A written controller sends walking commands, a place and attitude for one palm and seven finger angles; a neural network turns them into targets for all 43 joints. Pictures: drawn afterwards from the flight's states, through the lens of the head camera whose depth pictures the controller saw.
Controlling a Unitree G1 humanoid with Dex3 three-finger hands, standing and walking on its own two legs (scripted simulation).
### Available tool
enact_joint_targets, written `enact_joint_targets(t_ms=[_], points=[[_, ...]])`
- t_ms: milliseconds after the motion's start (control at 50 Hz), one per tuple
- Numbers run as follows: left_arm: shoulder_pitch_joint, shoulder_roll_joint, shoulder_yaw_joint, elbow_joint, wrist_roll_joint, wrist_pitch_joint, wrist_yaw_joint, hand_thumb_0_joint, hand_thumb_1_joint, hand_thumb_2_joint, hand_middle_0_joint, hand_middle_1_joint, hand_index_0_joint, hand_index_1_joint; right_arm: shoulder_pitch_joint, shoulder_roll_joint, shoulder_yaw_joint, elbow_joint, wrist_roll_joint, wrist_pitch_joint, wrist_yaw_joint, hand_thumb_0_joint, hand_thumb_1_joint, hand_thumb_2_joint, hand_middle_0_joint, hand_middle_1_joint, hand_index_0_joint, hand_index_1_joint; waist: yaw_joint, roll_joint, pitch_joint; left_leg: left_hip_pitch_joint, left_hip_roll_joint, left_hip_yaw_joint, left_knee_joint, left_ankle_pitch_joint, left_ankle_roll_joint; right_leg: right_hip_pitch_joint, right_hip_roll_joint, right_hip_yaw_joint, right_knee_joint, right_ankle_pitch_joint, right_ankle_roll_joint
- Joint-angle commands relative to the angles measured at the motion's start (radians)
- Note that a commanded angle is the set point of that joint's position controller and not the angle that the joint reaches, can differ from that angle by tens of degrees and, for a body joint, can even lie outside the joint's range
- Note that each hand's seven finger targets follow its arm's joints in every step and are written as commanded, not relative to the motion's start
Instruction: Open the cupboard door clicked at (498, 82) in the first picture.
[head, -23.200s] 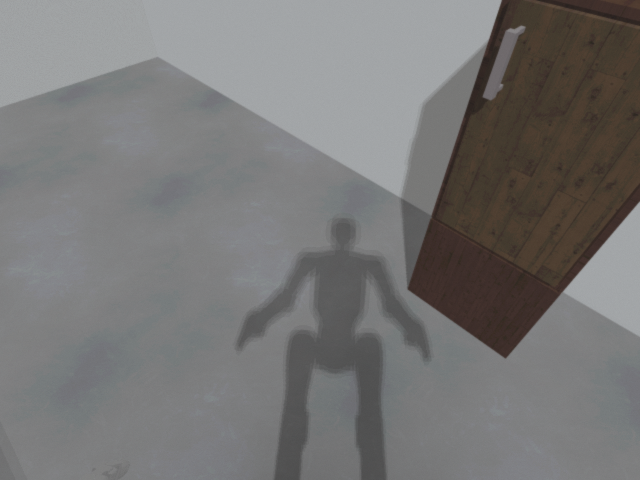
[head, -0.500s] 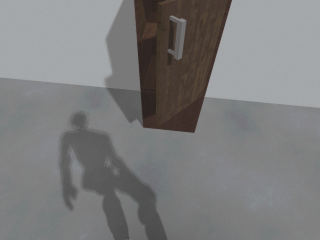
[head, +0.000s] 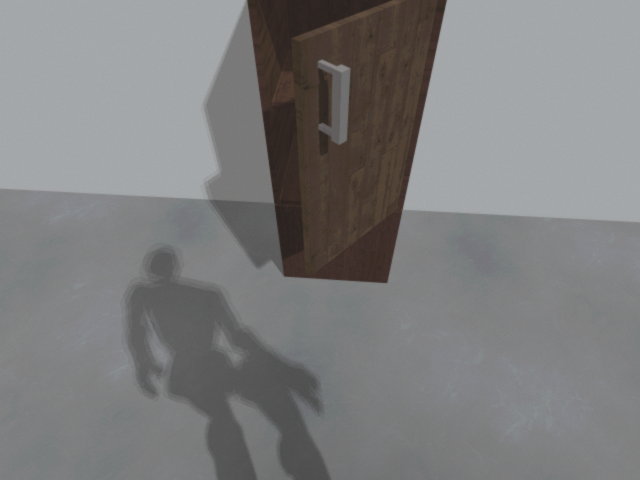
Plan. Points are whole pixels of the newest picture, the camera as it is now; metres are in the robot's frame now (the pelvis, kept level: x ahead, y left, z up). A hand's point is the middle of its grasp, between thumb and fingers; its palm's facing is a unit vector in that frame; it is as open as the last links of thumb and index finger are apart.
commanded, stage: let the arm hang, fingers relaxed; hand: left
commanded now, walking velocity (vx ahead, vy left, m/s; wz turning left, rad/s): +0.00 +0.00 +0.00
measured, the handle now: (331, 102) +0.67 +0.02 +0.14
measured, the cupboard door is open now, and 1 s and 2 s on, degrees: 49 49 49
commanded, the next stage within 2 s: look to check the result in 0.08 s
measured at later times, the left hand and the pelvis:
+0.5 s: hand out of the picture +0.06 +0.22 -0.16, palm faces +0.01 -0.95 -0.31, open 7.4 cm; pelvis +0.01 -0.01 +0.00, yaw +0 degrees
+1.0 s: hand out of the picture +0.07 +0.19 -0.17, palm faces -0.05 -0.96 -0.26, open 7.4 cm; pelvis +0.02 -0.01 +0.00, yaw -6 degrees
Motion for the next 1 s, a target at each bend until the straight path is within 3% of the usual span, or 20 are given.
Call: enact_joint_targets(t_ms=[0,180,220,300,540,720,760,800,900,980], points=[[0.029,0.184,0.034,-0.026,0.003,-0.013,0.011,0.0,0.9,0.9,-0.2,-0.3,-0.2,-0.3,0.003,-0.139,-0.023,-0.042,-0.002,-0.017,-0.009,0.0,-0.9,-0.9,0.2,0.3,0.2,0.3,0.012,-0.005,-0.03,0.016,0.103,-0.084,-0.06,0.169,0.034,-0.001,-0.122,0.1,-0.091,0.161,-0.03],[0.01,0.207,0.039,-0.037,0.002,-0.02,0.012,0.0,0.9,0.9,-0.2,-0.3,-0.2,-0.3,-0.02,-0.171,-0.03,-0.049,0.0,-0.017,-0.012,0.0,-0.9,-0.9,0.2,0.3,0.2,0.3,0.009,-0.019,-0.069,0.067,0.107,-0.07,-0.046,0.209,0.031,0.026,-0.126,0.102,-0.109,0.248,-0.03],[-0.001,0.209,0.037,-0.035,0.001,-0.018,0.011,0.0,0.9,0.9,-0.2,-0.3,-0.2,-0.3,-0.018,-0.172,-0.027,-0.046,0.0,-0.016,-0.012,0.0,-0.9,-0.9,0.2,0.3,0.2,0.3,0.006,-0.003,-0.058,0.061,0.109,-0.071,-0.054,0.206,0.028,0.027,-0.126,0.1,-0.11,0.238,-0.031],[0.001,0.212,0.035,-0.031,0.001,-0.016,0.011,0.0,0.9,0.9,-0.2,-0.3,-0.2,-0.3,-0.024,-0.174,-0.027,-0.046,0.001,-0.012,-0.012,0.0,-0.9,-0.9,0.2,0.3,0.2,0.3,0.006,-0.032,-0.029,0.065,0.109,-0.07,-0.058,0.183,0.028,0.006,-0.123,0.104,-0.128,0.213,-0.029],[0.01,0.227,0.032,-0.022,0.0,-0.018,0.011,0.0,0.9,0.9,-0.2,-0.3,-0.2,-0.3,-0.03,-0.192,-0.026,-0.044,0.002,-0.013,-0.013,0.0,-0.9,-0.9,0.2,0.3,0.2,0.3,0.006,-0.031,-0.065,0.098,0.115,-0.063,-0.059,0.208,0.029,0.028,-0.125,0.109,-0.128,0.26,-0.027],[0.006,0.225,0.029,-0.021,0.0,-0.017,0.01,0.0,0.9,0.9,-0.2,-0.3,-0.2,-0.3,-0.038,-0.192,-0.023,-0.04,0.002,-0.012,-0.013,0.0,-0.9,-0.9,0.2,0.3,0.2,0.3,0.007,-0.023,-0.034,0.091,0.115,-0.064,-0.07,0.184,0.027,0.014,-0.123,0.114,-0.141,0.225,-0.026],[0.015,0.204,0.028,-0.023,0.0,-0.011,0.011,0.0,0.9,0.9,-0.2,-0.3,-0.2,-0.3,-0.024,-0.171,-0.022,-0.039,0.0,-0.009,-0.016,0.0,-0.9,-0.9,0.2,0.3,0.2,0.3,0.003,-0.024,-0.043,0.107,0.123,-0.04,-0.052,0.185,0.02,-0.001,-0.12,0.132,-0.133,0.265,-0.025],[0.043,0.148,0.022,-0.022,0.0,0.008,0.016,0.0,0.9,0.9,-0.2,-0.3,-0.2,-0.3,0.021,-0.102,-0.014,-0.032,-0.002,0.005,-0.021,0.0,-0.9,-0.9,0.2,0.3,0.2,0.3,0.0,-0.019,-0.029,0.086,0.125,-0.01,-0.018,0.162,0.008,-0.019,-0.122,0.142,-0.105,0.286,-0.021],[0.062,0.181,0.051,-0.071,0.006,0.032,0.012,0.0,0.9,0.9,-0.2,-0.3,-0.2,-0.3,0.043,-0.116,-0.039,-0.081,-0.002,0.021,-0.031,0.0,-0.9,-0.9,0.2,0.3,0.2,0.3,0.0,-0.075,-0.026,0.024,0.126,0.053,0.072,0.085,0.0,-0.047,-0.131,0.205,-0.033,0.353,-0.049],[0.071,0.167,0.063,-0.108,0.007,0.039,0.006,0.0,0.9,0.9,-0.2,-0.3,-0.2,-0.3,0.051,-0.12,-0.053,-0.119,-0.002,0.02,-0.036,0.0,-0.9,-0.9,0.2,0.3,0.2,0.3,0.0,-0.024,-0.056,0.059,0.157,0.056,0.092,0.125,0.01,-0.105,-0.096,0.218,0.048,0.375,-0.045]])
